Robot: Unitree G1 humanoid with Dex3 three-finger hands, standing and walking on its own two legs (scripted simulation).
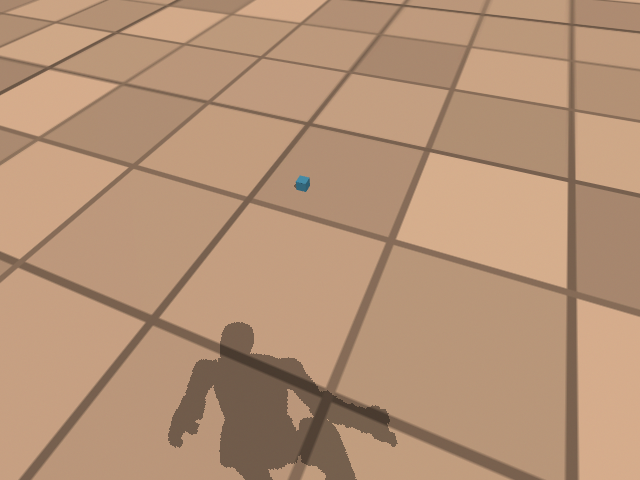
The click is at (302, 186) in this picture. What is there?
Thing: cube
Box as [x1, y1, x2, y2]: [296, 175, 309, 191]
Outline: 300,175 296,181 296,189 305,191 309,185 309,178
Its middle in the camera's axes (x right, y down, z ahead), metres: -0.08 -0.25 +1.89
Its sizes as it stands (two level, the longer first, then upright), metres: 0.051 0.051 0.051
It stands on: the floor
